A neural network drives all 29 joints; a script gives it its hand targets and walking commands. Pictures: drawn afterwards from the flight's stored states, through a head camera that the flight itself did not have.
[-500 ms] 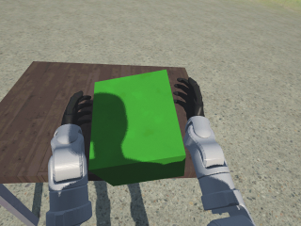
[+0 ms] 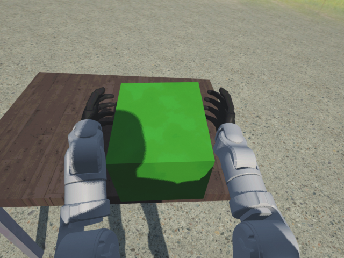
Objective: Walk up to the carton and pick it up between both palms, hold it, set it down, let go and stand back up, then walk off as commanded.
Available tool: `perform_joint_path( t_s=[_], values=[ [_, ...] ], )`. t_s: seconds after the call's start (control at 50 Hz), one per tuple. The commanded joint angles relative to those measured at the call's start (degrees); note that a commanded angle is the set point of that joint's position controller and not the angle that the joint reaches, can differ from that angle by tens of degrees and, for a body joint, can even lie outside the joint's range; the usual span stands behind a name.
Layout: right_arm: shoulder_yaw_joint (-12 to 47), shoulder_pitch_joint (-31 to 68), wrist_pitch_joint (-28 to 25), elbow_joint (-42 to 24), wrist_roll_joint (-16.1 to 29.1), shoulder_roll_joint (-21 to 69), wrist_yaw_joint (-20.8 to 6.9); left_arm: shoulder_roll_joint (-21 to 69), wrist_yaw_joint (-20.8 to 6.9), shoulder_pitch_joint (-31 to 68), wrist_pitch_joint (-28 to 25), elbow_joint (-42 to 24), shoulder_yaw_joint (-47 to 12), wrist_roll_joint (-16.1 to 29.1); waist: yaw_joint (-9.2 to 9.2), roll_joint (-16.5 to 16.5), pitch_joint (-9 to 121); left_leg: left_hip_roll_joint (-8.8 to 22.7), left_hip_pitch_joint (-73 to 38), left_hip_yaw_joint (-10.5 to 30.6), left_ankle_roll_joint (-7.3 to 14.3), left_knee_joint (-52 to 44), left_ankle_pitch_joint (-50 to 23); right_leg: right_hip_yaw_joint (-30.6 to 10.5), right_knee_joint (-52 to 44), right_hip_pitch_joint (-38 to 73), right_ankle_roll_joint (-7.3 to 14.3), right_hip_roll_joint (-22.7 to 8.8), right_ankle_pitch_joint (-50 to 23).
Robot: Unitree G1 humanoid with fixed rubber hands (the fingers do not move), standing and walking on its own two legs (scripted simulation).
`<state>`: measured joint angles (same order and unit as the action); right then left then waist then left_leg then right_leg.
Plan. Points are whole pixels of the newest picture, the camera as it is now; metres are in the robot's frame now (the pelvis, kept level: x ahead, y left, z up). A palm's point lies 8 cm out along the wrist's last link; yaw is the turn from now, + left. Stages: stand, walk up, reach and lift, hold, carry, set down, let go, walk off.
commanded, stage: hold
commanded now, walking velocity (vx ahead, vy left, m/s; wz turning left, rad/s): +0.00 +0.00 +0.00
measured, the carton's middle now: (161, 139) +0.40 +0.02 +0.10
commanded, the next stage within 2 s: none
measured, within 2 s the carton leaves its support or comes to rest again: neither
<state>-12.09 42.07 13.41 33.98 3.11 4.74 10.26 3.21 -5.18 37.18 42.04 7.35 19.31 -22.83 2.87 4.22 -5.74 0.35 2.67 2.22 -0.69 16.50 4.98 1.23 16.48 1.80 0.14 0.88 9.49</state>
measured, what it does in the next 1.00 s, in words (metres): stands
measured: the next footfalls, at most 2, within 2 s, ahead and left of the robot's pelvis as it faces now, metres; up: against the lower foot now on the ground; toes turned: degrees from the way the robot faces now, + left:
none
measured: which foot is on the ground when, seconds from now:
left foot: down 0.00-1.00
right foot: down 0.00-1.00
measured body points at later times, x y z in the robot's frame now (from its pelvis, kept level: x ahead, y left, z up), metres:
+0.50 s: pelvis +0.01 +0.00 +0.00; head -0.01 +0.03 +0.45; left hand +0.35 +0.17 +0.17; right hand +0.37 -0.12 +0.18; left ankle +0.06 +0.13 -0.75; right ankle +0.01 -0.11 -0.75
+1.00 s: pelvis +0.00 +0.00 +0.00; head -0.02 +0.03 +0.45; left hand +0.39 +0.17 +0.18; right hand +0.40 -0.13 +0.18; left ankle +0.06 +0.13 -0.75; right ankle +0.01 -0.11 -0.75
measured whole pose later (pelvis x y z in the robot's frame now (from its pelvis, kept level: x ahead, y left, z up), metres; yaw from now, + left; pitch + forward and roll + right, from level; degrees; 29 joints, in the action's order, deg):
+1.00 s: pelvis +0.00 +0.00 +0.00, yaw +0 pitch -9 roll +0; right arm -12.4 42.8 11.4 34.6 2.6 4.5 9.9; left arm 3.6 -4.2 37.1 41.0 7.0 18.7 -23.2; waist 2.9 4.4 -5.7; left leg 0.4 2.6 2.2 -0.8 16.3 5.1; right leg 1.3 16.4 1.9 0.2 0.9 9.7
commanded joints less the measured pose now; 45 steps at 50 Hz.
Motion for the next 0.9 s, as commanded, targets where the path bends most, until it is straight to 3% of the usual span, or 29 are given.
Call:
perform_joint_path(
  t_s=[0.0, 0.04, 0.06, 0.1, 0.12, 0.16, 0.2, 0.24, 0.26, 0.28, 0.3, 0.34, 0.36, 0.38, 0.4, 0.5, 0.54, 0.58, 0.6, 0.62, 0.66, 0.68, 0.7, 0.72, 0.76, 0.78, 0.8, 0.84, 0.88],
  values=[
    [24.5, 32.7, -3.5, -15.4, 2.5, 21.1, -7.2, 22.5, -6.3, 29.9, -5.0, -7.6, -24.6, 9.0, 2.62, -3.3, 25.9, -2.2, -12.6, -7.7, 1.0, -0.5, -5.7, 5.0, -2.4, 3.0, -2.4, 1.6, -8.2],
    [28.3, 29.4, -3.2, -17.4, 4.8, 20.1, -5.9, 22.7, -6.2, 26.6, -4.8, -12.4, -26.0, 9.5, 2.36, -4.7, 28.2, -2.1, -16.3, -6.4, -0.8, 1.7, -16.7, 5.0, -0.6, 6.3, -3.2, 1.8, -19.1],
    [29.8, 27.4, -2.7, -17.5, 5.8, 20.1, -5.2, 23.3, -6.1, 26.1, -4.7, -15.3, -27.8, 10.0, 4.16, -5.6, 29.5, -2.2, -20.1, -6.0, -1.8, 3.5, -23.0, 5.2, -0.3, 5.9, -3.5, 2.1, -24.1],
    [33.8, 22.4, -1.8, -19.3, 8.2, 19.6, -3.9, 23.8, -6.2, 24.3, -4.5, -22.8, -31.7, 11.7, 5.35, -6.1, 31.8, -1.8, -22.9, -5.4, -3.0, 5.7, -31.6, 5.1, 1.1, 8.7, -3.7, 2.6, -30.6],
    [34.0, 19.6, -0.8, -19.4, 8.3, 19.3, -3.6, 22.7, -6.7, 19.4, -3.4, -22.4, -29.6, 9.3, 4.50, -6.5, 29.4, -2.1, -22.2, -5.2, -3.0, 5.5, -32.4, 4.6, 1.0, 9.2, -4.0, 2.3, -32.5],
    [35.8, 16.8, -0.7, -22.4, 9.4, 19.0, -3.1, 23.2, -6.8, 20.1, -3.1, -28.8, -32.0, 10.2, 5.21, -7.9, 30.0, -1.7, -24.0, -5.4, -4.0, 5.7, -36.1, 4.7, 1.4, 9.3, -3.8, 2.6, -34.8],
    [35.8, 15.2, -0.5, -26.5, 9.7, 18.1, -1.9, 21.2, -7.8, 17.5, -2.3, -30.7, -32.3, 10.1, 5.45, -7.6, 29.1, -2.4, -21.6, -5.7, -4.1, 6.2, -34.5, 3.7, 1.5, 11.7, -3.9, 2.1, -36.1],
    [33.8, 15.1, -0.2, -27.9, 8.4, 17.6, -1.5, 22.4, -8.5, 17.9, -1.8, -28.3, -32.9, 11.0, 6.85, -8.2, 25.4, -2.3, -20.8, -6.1, -4.3, 4.9, -29.6, 4.4, -0.1, 8.2, -3.4, 2.6, -30.4],
    [34.4, 13.9, -0.1, -28.6, 9.3, 18.1, -1.6, 23.2, -8.9, 17.7, -1.7, -30.7, -33.9, 11.8, 7.43, -6.3, 27.7, -2.3, -20.6, -6.1, -3.6, 4.7, -28.3, 4.3, -0.5, 10.5, -3.4, 2.5, -30.0],
    [33.0, 12.4, 0.4, -26.8, 8.4, 16.9, -1.5, 21.3, -9.2, 16.6, -1.6, -29.5, -31.7, 9.7, 7.12, -7.6, 24.3, -2.5, -18.5, -6.2, -3.7, 4.0, -24.5, 4.0, -0.3, 9.8, -3.5, 1.8, -28.0],
    [33.0, 14.6, 0.0, -29.0, 9.0, 16.4, -1.7, 22.7, -9.0, 19.6, -1.5, -31.3, -34.6, 12.0, 7.76, -8.6, 26.3, -2.1, -18.5, -5.9, -3.6, 4.0, -23.8, 4.3, 0.1, 8.6, -3.3, 1.9, -27.1],
    [34.3, 17.5, -0.8, -35.0, 8.7, 17.7, -1.7, 23.8, -8.9, 18.9, -1.6, -32.4, -35.4, 12.5, 7.78, -7.3, 28.6, -1.9, -19.9, -5.5, -3.7, 3.7, -24.7, 4.9, -0.2, 8.1, -3.2, 2.4, -27.6],
    [34.5, 17.2, -0.9, -33.8, 8.4, 17.9, -2.0, 23.5, -8.4, 20.0, -2.2, -33.4, -35.6, 12.1, 6.80, -9.3, 27.2, -1.9, -19.5, -5.4, -4.2, 4.1, -25.8, 5.2, -0.2, 7.5, -2.7, 2.9, -24.9],
    [34.5, 20.1, -1.6, -35.0, 9.1, 17.5, -2.3, 24.3, -8.1, 21.9, -2.5, -32.0, -37.0, 13.4, 6.29, -8.1, 27.9, -1.8, -19.3, -5.3, -3.7, 3.9, -24.3, 5.6, -0.9, 6.1, -2.6, 3.2, -20.8],
    [34.0, 21.0, -1.8, -34.0, 8.5, 16.9, -2.7, 24.1, -7.6, 22.8, -2.5, -30.0, -37.1, 13.3, 6.42, -8.7, 27.0, -1.8, -18.1, -5.4, -3.6, 3.4, -21.3, 5.4, -1.0, 5.6, -2.2, 2.7, -20.4],
    [25.6, 24.2, -0.4, -21.0, 3.9, 15.1, -5.7, 21.4, -8.4, 26.2, -0.6, -15.4, -27.3, 7.2, 4.23, -5.8, 14.0, -1.5, -8.8, -6.8, -0.2, -4.7, 4.5, 5.5, -3.8, 1.0, -0.8, 1.3, 2.4],
    [23.2, 25.5, 0.3, -17.1, 2.6, 14.3, -7.0, 21.8, -9.6, 28.0, -0.2, -12.4, -26.4, 6.7, 5.30, -4.7, 13.3, -0.5, -8.5, -7.4, 0.6, -6.3, 9.3, 5.3, -4.1, -0.1, -0.5, 0.5, 6.7],
    [21.2, 28.7, -0.2, -15.4, 1.1, 15.0, -7.9, 22.5, -10.1, 28.7, 0.1, -8.1, -24.4, 5.8, 4.42, -3.9, 13.1, -0.7, -6.9, -7.4, 1.6, -7.1, 12.6, 5.5, -4.4, -1.0, -0.6, 0.5, 10.3],
    [18.5, 27.3, 0.4, -10.4, -0.6, 13.6, -8.3, 20.8, -10.5, 30.4, -0.3, -5.1, -23.2, 5.0, 5.34, -5.1, 9.6, -0.2, -4.6, -7.0, 2.0, -8.8, 18.4, 5.7, -4.7, -2.2, -0.2, 0.5, 14.7],
    [17.7, 30.2, 0.0, -10.8, -0.8, 13.8, -8.9, 20.4, -10.7, 31.0, -0.5, -3.3, -21.4, 3.6, 3.15, -4.2, 11.2, -0.4, -3.7, -7.3, 2.6, -9.2, 18.8, 6.3, -4.1, -2.1, -0.7, 0.8, 16.0],
    [17.7, 32.7, -0.7, -10.2, -0.5, 15.3, -9.6, 20.4, -10.1, 31.6, -0.9, -1.4, -20.8, 4.0, 3.39, -4.9, 12.9, -0.5, -3.7, -6.7, 2.6, -8.6, 18.3, 5.9, -3.6, -1.1, -1.0, 0.6, 13.2],
    [16.2, 34.1, -0.9, -10.5, -1.8, 13.9, -9.6, 18.8, -9.9, 31.4, -1.2, 0.8, -19.0, 4.3, 2.38, -3.9, 13.9, -0.8, -3.3, -7.1, 2.9, -8.0, 18.4, 5.3, -4.2, -1.6, -0.8, 0.2, 14.5],
    [17.5, 31.6, -1.9, -10.5, -0.6, 16.4, -9.8, 21.5, -9.3, 32.8, -2.8, -4.4, -22.8, 6.3, 4.37, -3.9, 17.6, -0.1, -7.3, -6.3, 1.7, -6.8, 11.2, 5.7, -3.2, -1.3, -0.8, 0.7, 7.2],
    [17.5, 32.3, -2.2, -9.8, -0.7, 16.5, -9.7, 21.3, -8.7, 32.9, -2.9, -4.0, -21.5, 5.9, 3.31, -5.9, 16.9, -0.8, -6.6, -7.0, 1.3, -6.4, 11.4, 5.6, -3.2, -1.2, -0.7, 0.8, 7.3],
    [17.1, 37.4, -2.6, -10.4, -1.0, 17.8, -9.6, 20.3, -8.0, 35.2, -3.5, 0.3, -19.9, 6.5, 1.99, -4.3, 16.7, -1.3, -4.9, -7.3, 2.4, -5.8, 13.1, 4.9, -4.2, -2.8, -0.9, 0.1, 9.6],
    [17.0, 37.7, -3.4, -10.0, -1.8, 17.1, -9.7, 20.3, -7.8, 35.0, -3.8, 0.8, -20.2, 6.5, 2.27, -3.6, 17.5, -0.9, -6.5, -6.5, 2.3, -6.1, 12.9, 5.4, -4.2, -4.2, -1.1, 0.4, 9.8],
    [16.9, 38.2, -3.9, -10.8, -1.6, 17.5, -10.3, 19.9, -7.2, 37.1, -4.6, -1.3, -20.0, 6.7, 0.92, -3.4, 19.5, -1.0, -6.9, -6.4, 2.5, -6.0, 13.2, 5.9, -3.4, -4.5, -1.1, 0.4, 11.0],
    [15.1, 35.7, -3.8, -8.3, -2.7, 17.4, -10.2, 21.1, -6.9, 35.2, -4.8, -0.4, -20.8, 6.4, 2.60, -5.0, 17.7, -0.7, -5.9, -6.0, 2.2, -6.4, 14.9, 6.0, -3.4, -3.5, -1.1, 0.6, 10.5],
    [17.2, 34.8, -4.1, -9.5, -2.3, 18.8, -9.6, 20.0, -6.5, 34.5, -5.8, -3.3, -21.1, 7.3, 1.69, -2.9, 21.0, -1.4, -8.9, -7.6, 1.9, -4.9, 7.5, 5.6, -3.7, -1.9, -1.6, 1.0, 5.3]
  ],
)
